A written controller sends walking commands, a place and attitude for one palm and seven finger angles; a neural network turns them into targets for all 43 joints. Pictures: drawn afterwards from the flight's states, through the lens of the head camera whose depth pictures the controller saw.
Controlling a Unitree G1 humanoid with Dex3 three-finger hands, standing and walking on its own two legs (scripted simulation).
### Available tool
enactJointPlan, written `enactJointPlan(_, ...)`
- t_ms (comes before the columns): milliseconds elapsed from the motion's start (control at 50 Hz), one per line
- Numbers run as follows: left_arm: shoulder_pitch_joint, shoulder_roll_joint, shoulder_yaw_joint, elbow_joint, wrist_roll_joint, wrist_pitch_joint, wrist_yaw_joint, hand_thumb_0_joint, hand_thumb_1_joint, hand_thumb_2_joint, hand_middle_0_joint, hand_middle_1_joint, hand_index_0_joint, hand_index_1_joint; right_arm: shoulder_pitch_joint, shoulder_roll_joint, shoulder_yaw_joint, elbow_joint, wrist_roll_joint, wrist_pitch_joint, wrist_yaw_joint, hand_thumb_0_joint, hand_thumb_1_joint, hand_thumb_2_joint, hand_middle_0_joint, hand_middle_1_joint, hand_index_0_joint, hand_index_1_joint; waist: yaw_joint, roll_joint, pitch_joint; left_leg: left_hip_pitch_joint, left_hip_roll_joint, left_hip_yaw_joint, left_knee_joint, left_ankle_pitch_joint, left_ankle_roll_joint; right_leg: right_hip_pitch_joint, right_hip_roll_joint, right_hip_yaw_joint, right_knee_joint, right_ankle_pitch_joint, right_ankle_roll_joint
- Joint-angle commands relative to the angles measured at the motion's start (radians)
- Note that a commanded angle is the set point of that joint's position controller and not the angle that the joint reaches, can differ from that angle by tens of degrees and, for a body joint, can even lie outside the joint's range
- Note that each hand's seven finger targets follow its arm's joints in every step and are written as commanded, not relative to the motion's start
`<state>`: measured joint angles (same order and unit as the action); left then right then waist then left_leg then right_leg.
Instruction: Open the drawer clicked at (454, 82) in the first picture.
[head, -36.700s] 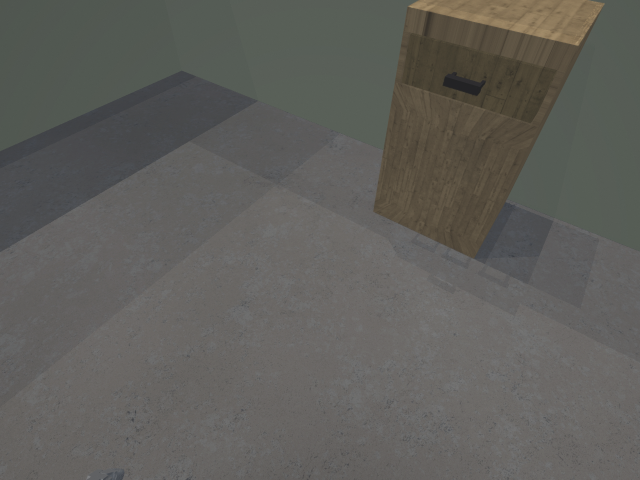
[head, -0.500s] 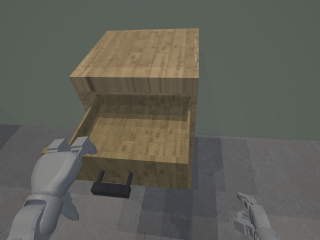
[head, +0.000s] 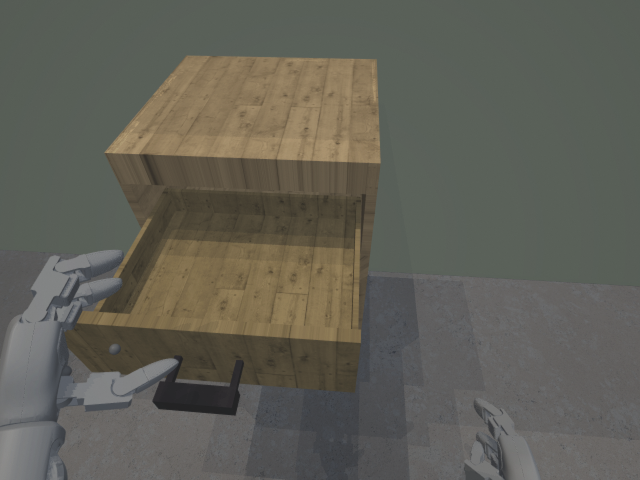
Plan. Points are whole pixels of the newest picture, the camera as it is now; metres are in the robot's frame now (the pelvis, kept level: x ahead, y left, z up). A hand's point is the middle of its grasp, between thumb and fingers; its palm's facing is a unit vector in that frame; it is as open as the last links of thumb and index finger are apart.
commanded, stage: draw the hand back to the body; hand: left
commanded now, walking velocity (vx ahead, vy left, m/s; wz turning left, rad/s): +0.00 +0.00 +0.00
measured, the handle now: (202, 381) +0.26 +0.21 -0.06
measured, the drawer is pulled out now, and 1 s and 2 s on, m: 0.30 0.30 0.30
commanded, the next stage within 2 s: step back with the hand held close in 0.56 s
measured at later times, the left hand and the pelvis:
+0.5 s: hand (87, 359) +0.18 +0.24 +0.15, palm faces +0.42 -0.81 -0.41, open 7.8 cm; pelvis +0.00 +0.00 +0.00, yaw +1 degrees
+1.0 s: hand (75, 385) +0.16 +0.25 +0.14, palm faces +0.30 -0.82 -0.48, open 7.4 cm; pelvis -0.03 +0.01 -0.01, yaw +2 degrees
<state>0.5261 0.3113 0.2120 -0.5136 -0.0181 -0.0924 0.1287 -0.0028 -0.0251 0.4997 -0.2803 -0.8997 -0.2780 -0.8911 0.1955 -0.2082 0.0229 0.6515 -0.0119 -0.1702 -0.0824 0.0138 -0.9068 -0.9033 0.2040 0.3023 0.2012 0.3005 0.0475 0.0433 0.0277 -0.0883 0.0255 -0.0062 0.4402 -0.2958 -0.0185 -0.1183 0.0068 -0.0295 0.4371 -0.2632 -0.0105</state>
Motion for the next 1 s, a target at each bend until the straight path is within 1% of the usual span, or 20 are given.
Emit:
enactJointPlan(0,-0.031,0.136,0.114,-0.209,-0.007,-0.066,0.014,0.000,0.305,0.645,-0.242,-0.683,-0.242,-0.683,-0.154,-0.093,-0.038,-0.175,0.008,-0.062,-0.009,0.000,-0.900,-0.900,0.200,0.300,0.200,0.300,0.010,-0.004,-0.097,-0.013,0.014,0.034,-0.038,0.334,0.022,0.028,-0.034,-0.023,-0.045,0.286,0.004)
enactJointPlan(60,-0.027,0.153,0.145,-0.209,-0.009,-0.067,0.019,0.000,0.410,0.690,-0.235,-0.615,-0.235,-0.615,-0.152,-0.092,-0.042,-0.175,0.010,-0.055,-0.013,0.000,-0.900,-0.900,0.200,0.300,0.200,0.300,0.014,-0.030,-0.109,-0.016,0.013,0.032,-0.034,0.335,0.024,0.031,-0.033,-0.024,-0.041,0.292,0.005)
enactJointPlan(80,-0.029,0.163,0.156,-0.214,-0.007,-0.067,0.020,0.000,0.445,0.705,-0.232,-0.592,-0.232,-0.592,-0.159,-0.093,-0.044,-0.173,0.012,-0.055,-0.015,0.000,-0.900,-0.900,0.200,0.300,0.200,0.300,0.014,0.004,-0.107,-0.011,0.012,0.036,-0.032,0.335,0.022,0.027,-0.032,-0.020,-0.048,0.293,0.003)
enactJointPlan(160,-0.017,0.163,0.169,-0.211,-0.012,-0.066,0.021,0.000,0.585,0.765,-0.223,-0.502,-0.223,-0.502,-0.155,-0.089,-0.044,-0.175,0.014,-0.049,-0.016,0.000,-0.900,-0.900,0.200,0.300,0.200,0.300,0.014,-0.009,-0.115,-0.009,0.014,0.034,-0.031,0.337,0.023,0.024,-0.035,-0.024,-0.039,0.294,0.007)
enactJointPlan(180,-0.021,0.162,0.171,-0.206,-0.013,-0.061,0.020,0.000,0.620,0.780,-0.220,-0.480,-0.220,-0.480,-0.162,-0.090,-0.043,-0.174,0.015,-0.048,-0.016,0.000,-0.900,-0.900,0.200,0.300,0.200,0.300,0.014,0.029,-0.093,-0.016,0.011,0.033,-0.033,0.330,0.020,0.014,-0.034,-0.022,-0.048,0.287,0.003)
enactJointPlan(260,-0.013,0.163,0.175,-0.213,-0.015,-0.061,0.022,0.000,0.760,0.840,-0.210,-0.390,-0.210,-0.390,-0.156,-0.086,-0.043,-0.177,0.016,-0.047,-0.014,0.000,-0.900,-0.900,0.200,0.300,0.200,0.300,0.013,0.002,-0.106,-0.014,0.013,0.029,-0.030,0.349,0.023,0.020,-0.036,-0.028,-0.036,0.305,0.007)
enactJointPlan(280,-0.026,0.157,0.168,-0.208,-0.014,-0.055,0.019,0.000,0.795,0.855,-0.207,-0.367,-0.207,-0.367,-0.164,-0.088,-0.043,-0.175,0.017,-0.048,-0.014,0.000,-0.900,-0.900,0.200,0.300,0.200,0.300,0.010,0.029,-0.096,-0.010,0.010,0.034,-0.026,0.340,0.022,0.008,-0.036,-0.022,-0.048,0.301,0.005)
enactJointPlan(340,-0.023,0.153,0.162,-0.196,-0.015,-0.054,0.019,0.000,0.900,0.900,-0.200,-0.300,-0.200,-0.300,-0.156,-0.088,-0.043,-0.176,0.016,-0.044,-0.013,0.000,-0.900,-0.900,0.200,0.300,0.200,0.300,0.008,-0.010,-0.096,-0.014,0.013,0.031,-0.031,0.315,0.025,0.005,-0.037,-0.026,-0.046,0.278,0.009)
enactJointPlan(380,-0.038,0.162,0.167,-0.209,-0.014,-0.053,0.019,0.000,0.900,0.900,-0.200,-0.300,-0.200,-0.300,-0.165,-0.090,-0.042,-0.177,0.017,-0.045,-0.014,0.000,-0.900,-0.900,0.200,0.300,0.200,0.300,0.008,0.018,-0.094,-0.014,0.009,0.031,-0.031,0.306,0.024,0.002,-0.038,-0.022,-0.052,0.270,0.006)
enactJointPlan(600,-0.037,0.165,0.171,-0.201,-0.016,-0.053,0.023,0.000,0.900,0.900,-0.200,-0.300,-0.200,-0.300,-0.166,-0.083,-0.036,-0.180,0.019,-0.048,-0.016,0.000,-0.900,-0.900,0.200,0.300,0.200,0.300,0.010,0.023,-0.070,-0.035,0.010,0.022,-0.037,0.248,0.023,-0.015,-0.043,-0.022,-0.055,0.210,0.006)
enactJointPlan(640,-0.026,0.161,0.170,-0.198,-0.019,-0.053,0.023,0.000,0.900,0.900,-0.200,-0.300,-0.200,-0.300,-0.163,-0.084,-0.039,-0.184,0.020,-0.046,-0.016,0.000,-0.900,-0.900,0.200,0.300,0.200,0.300,0.012,-0.011,-0.083,-0.033,0.011,0.020,-0.036,0.244,0.025,-0.012,-0.041,-0.022,-0.051,0.204,0.007)
enactJointPlan(660,-0.133,0.277,0.308,-0.270,-0.023,-0.108,0.029,0.000,0.900,0.900,-0.200,-0.300,-0.200,-0.300,-0.101,-0.123,-0.044,-0.209,0.021,-0.016,-0.014,0.000,-0.900,-0.900,0.200,0.300,0.200,0.300,-0.041,-0.020,0.001,-0.110,0.019,-0.016,0.005,0.182,0.048,-0.101,-0.084,0.067,-0.104,0.228,0.005)
enactJointPlan(680,-0.130,0.281,0.318,-0.245,-0.017,-0.126,0.026,0.000,0.900,0.900,-0.200,-0.300,-0.200,-0.300,-0.100,-0.109,-0.043,-0.195,0.017,-0.004,-0.013,0.000,-0.900,-0.900,0.200,0.300,0.200,0.300,-0.042,-0.025,-0.004,-0.112,0.010,-0.030,0.020,0.143,0.044,-0.113,-0.107,0.081,-0.118,0.219,-0.008)
enactJointPlan(700,-0.036,0.201,0.252,-0.184,-0.012,-0.128,0.019,0.000,0.900,0.900,-0.200,-0.300,-0.200,-0.300,-0.116,-0.112,-0.047,-0.190,0.014,0.006,-0.015,0.000,-0.900,-0.900,0.200,0.300,0.200,0.300,-0.053,-0.063,-0.022,-0.103,0.012,-0.031,0.045,0.159,0.045,-0.127,-0.122,0.082,-0.112,0.231,-0.013)
enactJointPlan(760,0.082,0.148,0.206,-0.186,-0.005,-0.130,0.021,0.000,0.900,0.900,-0.200,-0.300,-0.200,-0.300,-0.097,-0.128,-0.061,-0.222,0.007,0.035,-0.012,0.000,-0.900,-0.900,0.200,0.300,0.200,0.300,-0.066,-0.055,-0.127,-0.119,0.036,-0.060,0.078,0.322,0.042,-0.058,-0.128,0.059,-0.040,0.331,-0.022)
enactJointPlan(780,0.093,0.159,0.212,-0.208,-0.004,-0.133,0.025,0.000,0.900,0.900,-0.200,-0.300,-0.200,-0.300,-0.107,-0.133,-0.067,-0.225,0.007,0.040,-0.016,0.000,-0.900,-0.900,0.200,0.300,0.200,0.300,-0.064,0.005,-0.148,-0.116,0.041,-0.059,0.071,0.371,0.040,-0.054,-0.129,0.053,-0.025,0.365,-0.023)
enactJointPlan(840,0.154,0.174,0.232,-0.218,-0.008,-0.130,0.036,0.000,0.900,0.900,-0.200,-0.300,-0.200,-0.300,-0.099,-0.124,-0.074,-0.252,0.012,0.065,-0.016,0.000,-0.900,-0.900,0.200,0.300,0.200,0.300,-0.068,-0.068,-0.195,-0.171,0.061,-0.081,0.076,0.450,0.036,0.004,-0.120,0.035,0.023,0.418,-0.023)
enactJointPlan(880,0.160,0.213,0.262,-0.267,-0.014,-0.135,0.042,0.000,0.900,0.900,-0.200,-0.300,-0.200,-0.300,-0.101,-0.126,-0.081,-0.253,0.013,0.071,-0.020,0.000,-0.900,-0.900,0.200,0.300,0.200,0.300,-0.066,-0.034,-0.207,-0.184,0.064,-0.086,0.080,0.470,0.030,0.001,-0.128,0.036,0.034,0.436,-0.034)
enactJointPlan(920,0.162,0.226,0.278,-0.280,-0.028,-0.147,0.031,0.000,0.900,0.900,-0.200,-0.300,-0.200,-0.300,-0.107,-0.115,-0.077,-0.260,0.026,0.066,-0.013,0.000,-0.900,-0.900,0.200,0.300,0.200,0.300,-0.059,-0.050,-0.222,-0.193,0.062,-0.075,0.061,0.397,0.035,-0.002,-0.129,0.035,0.046,0.385,-0.028)
enactJointPlan(980,0.152,0.245,0.286,-0.323,-0.030,-0.156,0.037,0.000,0.900,0.900,-0.200,-0.300,-0.200,-0.300,-0.121,-0.118,-0.075,-0.254,0.023,0.054,-0.016,0.000,-0.900,-0.900,0.200,0.300,0.200,0.300,-0.052,0.032,-0.202,-0.224,0.079,-0.095,0.013,0.365,0.042,-0.013,-0.102,0.025,0.058,0.321,-0.011)
